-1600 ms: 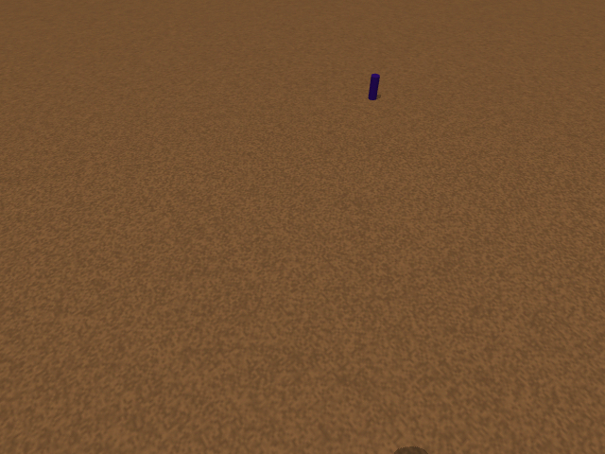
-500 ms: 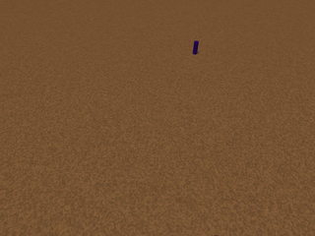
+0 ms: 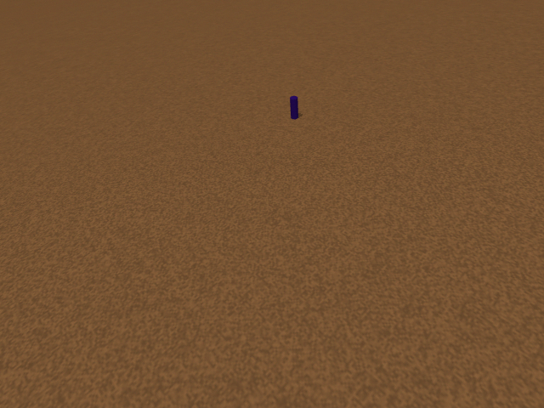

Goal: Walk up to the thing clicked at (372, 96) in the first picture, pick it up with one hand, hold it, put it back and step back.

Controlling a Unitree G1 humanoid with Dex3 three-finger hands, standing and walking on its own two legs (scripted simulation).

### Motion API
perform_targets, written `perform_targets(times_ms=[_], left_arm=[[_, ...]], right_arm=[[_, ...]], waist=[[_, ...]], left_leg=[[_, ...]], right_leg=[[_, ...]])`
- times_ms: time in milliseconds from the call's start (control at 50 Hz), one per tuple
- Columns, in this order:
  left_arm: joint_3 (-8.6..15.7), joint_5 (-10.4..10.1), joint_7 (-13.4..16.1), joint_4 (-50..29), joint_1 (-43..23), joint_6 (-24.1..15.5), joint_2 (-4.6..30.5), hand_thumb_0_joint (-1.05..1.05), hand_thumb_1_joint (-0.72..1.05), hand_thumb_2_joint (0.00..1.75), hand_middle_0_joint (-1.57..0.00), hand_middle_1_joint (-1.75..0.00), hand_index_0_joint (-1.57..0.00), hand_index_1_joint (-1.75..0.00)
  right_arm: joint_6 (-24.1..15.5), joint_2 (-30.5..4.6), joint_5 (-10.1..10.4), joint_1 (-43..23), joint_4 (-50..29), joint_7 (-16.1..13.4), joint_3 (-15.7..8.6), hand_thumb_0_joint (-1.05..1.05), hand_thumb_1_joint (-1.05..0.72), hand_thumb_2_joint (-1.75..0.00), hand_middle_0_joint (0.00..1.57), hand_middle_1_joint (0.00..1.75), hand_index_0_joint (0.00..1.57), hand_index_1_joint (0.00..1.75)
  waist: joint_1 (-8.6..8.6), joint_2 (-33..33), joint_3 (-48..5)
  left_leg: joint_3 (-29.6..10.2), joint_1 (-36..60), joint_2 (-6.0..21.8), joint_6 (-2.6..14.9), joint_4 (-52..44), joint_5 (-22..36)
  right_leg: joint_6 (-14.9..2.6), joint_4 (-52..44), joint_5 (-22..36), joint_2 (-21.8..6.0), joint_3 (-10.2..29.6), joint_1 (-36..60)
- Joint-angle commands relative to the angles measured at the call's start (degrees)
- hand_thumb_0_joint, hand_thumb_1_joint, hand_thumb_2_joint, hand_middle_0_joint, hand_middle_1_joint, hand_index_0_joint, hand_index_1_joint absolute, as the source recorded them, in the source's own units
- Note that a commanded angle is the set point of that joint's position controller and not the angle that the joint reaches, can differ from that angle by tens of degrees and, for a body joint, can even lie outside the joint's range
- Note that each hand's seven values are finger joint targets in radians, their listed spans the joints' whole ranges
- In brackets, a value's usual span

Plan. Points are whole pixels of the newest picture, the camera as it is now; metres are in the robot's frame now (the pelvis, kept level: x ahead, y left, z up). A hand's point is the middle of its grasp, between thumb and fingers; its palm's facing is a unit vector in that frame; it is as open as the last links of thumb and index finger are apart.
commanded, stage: walk up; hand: left
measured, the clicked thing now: (294, 107) +2.16 +0.04 -0.69
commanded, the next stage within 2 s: none
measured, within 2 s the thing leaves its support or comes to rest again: neither
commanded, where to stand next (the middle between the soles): +1.82 -0.13 m, yaw -7 degrees
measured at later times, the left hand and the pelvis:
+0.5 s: hand (169, 291) +0.39 +0.28 -0.14, palm faces -0.14 -0.93 -0.35, open 7.4 cm; pelvis +0.31 +0.01 +0.01, yaw -6 degrees
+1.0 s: hand (230, 186) +0.69 +0.18 -0.11, palm faces -0.10 -0.91 -0.39, open 7.4 cm; pelvis +0.61 -0.08 +0.01, yaw -6 degrees
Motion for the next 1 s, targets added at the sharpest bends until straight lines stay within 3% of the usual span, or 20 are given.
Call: perform_targets(times_ms=[0,80,200,240,280,300,320,340,380,420,500,560,620,680,700,720,740,760,840,980], left_arm=[[3.71,-1.19,1.87,-4.88,-3.45,-2.46,17.54,0.00,0.90,0.90,-0.20,-0.30,-0.20,-0.30],[3.63,-1.07,1.82,-6.53,-2.54,-3.25,17.86,0.00,0.90,0.90,-0.20,-0.30,-0.20,-0.30],[3.17,-0.93,1.60,-5.66,2.11,-2.69,17.52,0.00,0.90,0.90,-0.20,-0.30,-0.20,-0.30],[2.95,-1.08,1.91,-6.04,0.45,-2.29,17.80,0.00,0.90,0.90,-0.20,-0.30,-0.20,-0.30],[1.73,-1.33,2.51,-6.39,2.98,-1.79,15.32,0.00,0.90,0.90,-0.20,-0.30,-0.20,-0.30],[0.19,-1.42,2.94,-7.25,5.70,-1.65,11.25,0.00,0.90,0.90,-0.20,-0.30,-0.20,-0.30],[0.06,-2.68,3.21,-8.53,7.51,-2.02,9.67,0.00,0.90,0.90,-0.20,-0.30,-0.20,-0.30],[0.34,-1.88,3.71,-8.10,3.54,-2.42,15.30,0.00,0.90,0.90,-0.20,-0.30,-0.20,-0.30],[0.28,-2.56,3.02,-7.04,0.47,-3.08,14.69,0.00,0.90,0.90,-0.20,-0.30,-0.20,-0.30],[0.48,-2.31,2.07,-5.35,3.44,-2.41,13.42,0.00,0.90,0.90,-0.20,-0.30,-0.20,-0.30],[0.72,-1.21,-0.35,-6.70,-0.91,-0.96,11.64,0.00,0.90,0.90,-0.20,-0.30,-0.20,-0.30],[1.32,-0.93,-1.42,-6.99,-4.14,-1.03,12.00,0.00,0.90,0.90,-0.20,-0.30,-0.20,-0.30],[2.02,-0.61,-1.41,-6.23,-5.84,-1.10,11.90,0.00,0.90,0.90,-0.20,-0.30,-0.20,-0.30],[3.34,-0.32,-0.38,-4.12,1.12,-1.64,13.99,0.00,0.90,0.90,-0.20,-0.30,-0.20,-0.30],[4.92,-0.10,0.62,-2.23,8.90,-2.14,17.11,0.00,0.90,0.90,-0.20,-0.30,-0.20,-0.30],[6.00,-0.10,1.61,-2.88,12.68,-2.54,22.28,0.00,0.90,0.90,-0.20,-0.30,-0.20,-0.30],[5.52,-1.31,1.86,-3.94,10.44,-2.43,24.36,0.00,0.90,0.90,-0.20,-0.30,-0.20,-0.30],[5.02,-2.10,2.23,-5.13,5.96,-2.38,23.05,0.00,0.90,0.90,-0.20,-0.30,-0.20,-0.30],[3.16,-1.87,2.84,-6.41,-0.60,-3.10,15.97,0.00,0.90,0.90,-0.20,-0.30,-0.20,-0.30],[3.43,-1.00,2.83,-7.98,0.32,-4.25,16.44,0.00,0.90,0.90,-0.20,-0.30,-0.20,-0.30]], right_arm=[[-2.33,-10.79,0.34,-2.99,-7.01,1.38,-2.38,0.00,-0.90,-0.90,0.20,0.30,0.20,0.30],[-1.62,-9.49,-0.09,-7.25,-10.05,2.29,-2.68,0.00,-0.90,-0.90,0.20,0.30,0.20,0.30],[-2.68,-6.11,0.21,-14.43,-13.54,2.32,-1.91,0.00,-0.90,-0.90,0.20,0.30,0.20,0.30],[-2.76,-6.21,0.23,-9.50,-12.32,1.80,-2.48,0.00,-0.90,-0.90,0.20,0.30,0.20,0.30],[-3.19,-8.86,-1.02,5.23,-8.17,0.55,-4.11,0.00,-0.90,-0.90,0.20,0.30,0.20,0.30],[-3.43,-13.16,-2.38,15.04,-6.70,-0.34,-6.12,0.00,-0.90,-0.90,0.20,0.30,0.20,0.30],[-3.83,-17.85,-1.50,16.95,-8.92,-0.84,-7.20,0.00,-0.90,-0.90,0.20,0.30,0.20,0.30],[-3.75,-18.39,1.37,13.25,-9.52,-0.87,-7.99,0.00,-0.90,-0.90,0.20,0.30,0.20,0.30],[-3.82,-13.17,1.30,6.84,-11.35,-1.33,-5.39,0.00,-0.90,-0.90,0.20,0.30,0.20,0.30],[-4.51,-10.07,1.78,3.58,-11.95,-1.48,-3.67,0.00,-0.90,-0.90,0.20,0.30,0.20,0.30],[-5.46,-11.60,1.20,-0.62,-13.98,-0.86,-3.27,0.00,-0.90,-0.90,0.20,0.30,0.20,0.30],[-5.82,-12.37,1.04,-1.25,-13.94,-0.50,-3.24,0.00,-0.90,-0.90,0.20,0.30,0.20,0.30],[-5.30,-12.05,1.00,0.22,-12.47,-0.27,-3.03,0.00,-0.90,-0.90,0.20,0.30,0.20,0.30],[-4.69,-10.23,0.81,1.32,-11.78,-0.69,-2.21,0.00,-0.90,-0.90,0.20,0.30,0.20,0.30],[-4.52,-7.04,0.67,4.84,-11.46,-0.63,-1.03,0.00,-0.90,-0.90,0.20,0.30,0.20,0.30],[-4.45,-2.52,1.07,7.67,-12.83,-0.71,0.46,0.00,-0.90,-0.90,0.20,0.30,0.20,0.30],[-4.04,-8.81,1.44,4.46,-12.58,-1.35,-1.02,0.00,-0.90,-0.90,0.20,0.30,0.20,0.30],[-3.58,-10.69,1.66,2.64,-11.24,-1.82,-1.39,0.00,-0.90,-0.90,0.20,0.30,0.20,0.30],[-3.11,-8.46,1.60,6.51,-7.95,-0.59,-1.02,0.00,-0.90,-0.90,0.20,0.30,0.20,0.30],[-2.16,-6.17,0.08,-3.34,-11.71,1.73,-1.30,0.00,-0.90,-0.90,0.20,0.30,0.20,0.30]], waist=[[-1.38,-12.75,5.85],[-0.37,-10.53,6.42],[2.62,-8.68,4.71],[-0.40,-8.59,3.10],[-6.35,-1.83,-5.57],[-10.22,6.76,-11.68],[-10.25,11.83,-16.16],[-9.77,3.87,-15.85],[-6.60,-1.04,-4.82],[-3.50,1.18,-1.14],[-1.53,1.58,5.37],[-1.79,1.52,4.18],[-1.79,-0.23,2.30],[3.59,-6.62,-2.04],[6.85,-16.59,-6.85],[6.44,-28.54,-8.09],[6.54,-21.12,-6.98],[4.89,-13.80,-3.04],[-1.08,-14.13,0.47],[0.14,-10.88,3.81]], left_leg=[[-4.22,-12.89,3.88,-0.97,-5.71,6.89],[-1.29,-14.59,3.33,-3.17,-15.47,11.87],[2.39,-4.16,0.60,-1.54,-31.38,18.68],[4.64,3.68,-1.89,-0.10,-33.08,16.31],[6.27,24.85,-5.39,3.21,-35.54,10.35],[-7.36,39.33,3.79,7.05,-36.99,-1.13],[-38.80,48.37,20.23,13.50,-45.08,-9.50],[-41.07,41.65,22.00,16.38,-49.49,-13.42],[-20.87,28.46,15.79,12.44,-47.79,-0.82],[-10.10,18.26,12.39,10.51,-49.42,7.56],[-4.48,6.99,13.05,12.16,-54.86,-0.81],[-2.14,6.57,11.20,10.17,-54.58,-6.99],[0.72,7.33,9.41,8.53,-50.01,-1.09],[5.80,4.21,5.94,5.76,-30.57,14.76],[7.71,-2.79,0.78,3.99,-11.74,14.33],[5.56,-13.30,-4.69,1.34,3.12,-7.18],[0.25,-18.77,-4.96,0.84,9.42,-8.61],[-5.63,-18.73,-1.11,0.72,11.41,-3.66],[-5.42,-11.65,1.99,0.31,-1.32,6.03],[-1.01,-11.24,2.14,-2.09,-21.10,13.39]], right_leg=[[-8.14,-27.85,-20.06,-14.43,22.80,3.69],[-9.62,-28.51,-17.53,-13.14,17.33,4.30],[-8.84,-24.60,3.48,-11.47,10.21,8.61],[-8.42,-18.03,16.35,-11.88,8.38,8.26],[-5.33,6.69,27.95,-6.84,3.20,3.18],[-2.76,25.45,16.24,-3.33,2.28,-11.17],[-1.01,36.94,-11.94,6.84,7.48,-27.08],[-2.75,40.14,-10.15,1.65,15.34,-26.72],[-1.55,37.06,-3.30,-2.98,14.68,-25.74],[-0.36,30.16,-0.84,-5.54,12.61,-20.04],[1.95,15.30,0.43,-7.83,8.68,-16.63],[1.24,5.15,8.94,-7.37,6.75,-11.96],[0.72,2.39,12.95,-4.56,2.30,-4.97],[-1.39,-0.84,7.70,-1.91,0.87,11.30],[-2.69,-4.46,-3.00,-3.25,6.47,22.64],[-5.95,-14.08,-13.06,-18.05,31.46,27.18],[-11.66,-22.16,-17.35,-24.54,47.69,24.60],[-11.28,-22.35,-17.96,-24.03,43.20,18.95],[-9.06,-20.95,1.04,-14.95,19.74,8.31],[-10.27,-23.17,4.13,-13.44,8.92,6.28]])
